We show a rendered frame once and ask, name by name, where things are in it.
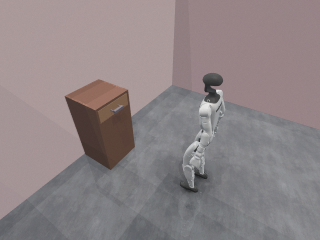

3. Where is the right robot upper arm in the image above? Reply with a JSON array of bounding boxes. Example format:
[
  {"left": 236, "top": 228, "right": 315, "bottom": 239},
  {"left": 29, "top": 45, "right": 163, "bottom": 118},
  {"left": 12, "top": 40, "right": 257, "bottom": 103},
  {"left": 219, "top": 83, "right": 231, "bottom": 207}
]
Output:
[{"left": 216, "top": 90, "right": 225, "bottom": 116}]

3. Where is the left robot forearm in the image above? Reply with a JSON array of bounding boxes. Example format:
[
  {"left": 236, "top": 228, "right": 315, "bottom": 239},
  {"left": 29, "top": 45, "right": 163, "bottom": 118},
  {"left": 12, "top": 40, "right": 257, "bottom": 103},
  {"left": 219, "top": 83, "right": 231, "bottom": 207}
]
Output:
[{"left": 194, "top": 133, "right": 209, "bottom": 160}]

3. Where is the robot right hand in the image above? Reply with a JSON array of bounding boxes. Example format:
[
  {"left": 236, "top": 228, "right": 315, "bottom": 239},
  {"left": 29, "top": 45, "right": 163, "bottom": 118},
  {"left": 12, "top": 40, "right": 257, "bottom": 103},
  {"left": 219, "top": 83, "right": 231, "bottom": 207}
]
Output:
[{"left": 213, "top": 127, "right": 218, "bottom": 137}]

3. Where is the cabinet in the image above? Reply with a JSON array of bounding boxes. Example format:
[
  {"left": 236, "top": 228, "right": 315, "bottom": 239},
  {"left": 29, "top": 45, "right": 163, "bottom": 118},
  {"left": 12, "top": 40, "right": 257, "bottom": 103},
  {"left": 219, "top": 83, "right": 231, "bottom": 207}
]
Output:
[{"left": 65, "top": 79, "right": 135, "bottom": 170}]

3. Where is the left robot upper arm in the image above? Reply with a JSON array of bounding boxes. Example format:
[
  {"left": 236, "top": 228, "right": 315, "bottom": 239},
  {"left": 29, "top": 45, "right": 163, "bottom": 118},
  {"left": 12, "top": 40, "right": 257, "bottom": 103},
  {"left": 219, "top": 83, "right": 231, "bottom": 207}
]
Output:
[{"left": 199, "top": 104, "right": 212, "bottom": 139}]

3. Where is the robot left thigh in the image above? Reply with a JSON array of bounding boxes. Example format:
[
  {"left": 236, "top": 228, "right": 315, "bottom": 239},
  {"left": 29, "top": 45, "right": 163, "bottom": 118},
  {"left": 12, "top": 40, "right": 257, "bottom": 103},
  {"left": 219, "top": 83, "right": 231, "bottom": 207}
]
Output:
[{"left": 183, "top": 141, "right": 200, "bottom": 170}]

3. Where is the robot left hand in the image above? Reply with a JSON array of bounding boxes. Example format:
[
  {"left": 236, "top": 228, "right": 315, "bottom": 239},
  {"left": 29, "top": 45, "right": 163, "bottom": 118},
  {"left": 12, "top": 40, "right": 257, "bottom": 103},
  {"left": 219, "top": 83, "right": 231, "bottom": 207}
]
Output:
[{"left": 189, "top": 157, "right": 201, "bottom": 169}]

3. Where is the handle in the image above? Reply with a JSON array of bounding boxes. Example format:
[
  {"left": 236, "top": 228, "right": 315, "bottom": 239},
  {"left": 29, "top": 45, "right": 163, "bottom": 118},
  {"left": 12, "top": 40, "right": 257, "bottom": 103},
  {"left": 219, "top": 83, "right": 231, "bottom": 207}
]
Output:
[{"left": 110, "top": 104, "right": 124, "bottom": 114}]

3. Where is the humanoid robot torso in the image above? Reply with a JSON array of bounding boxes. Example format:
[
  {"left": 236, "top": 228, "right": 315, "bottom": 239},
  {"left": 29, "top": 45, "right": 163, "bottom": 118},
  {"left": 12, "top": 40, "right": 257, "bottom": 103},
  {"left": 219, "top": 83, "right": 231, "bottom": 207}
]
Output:
[{"left": 198, "top": 93, "right": 222, "bottom": 146}]

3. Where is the right robot forearm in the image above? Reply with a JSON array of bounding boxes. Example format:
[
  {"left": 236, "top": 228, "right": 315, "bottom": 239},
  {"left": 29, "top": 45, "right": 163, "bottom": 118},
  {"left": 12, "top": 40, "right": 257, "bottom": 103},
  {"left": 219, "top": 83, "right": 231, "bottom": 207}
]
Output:
[{"left": 216, "top": 114, "right": 224, "bottom": 128}]

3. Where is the drawer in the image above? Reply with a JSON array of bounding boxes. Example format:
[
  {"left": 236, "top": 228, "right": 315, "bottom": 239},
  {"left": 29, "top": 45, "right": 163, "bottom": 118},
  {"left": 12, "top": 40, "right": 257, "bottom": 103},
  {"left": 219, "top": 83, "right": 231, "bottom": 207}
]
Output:
[{"left": 98, "top": 93, "right": 128, "bottom": 123}]

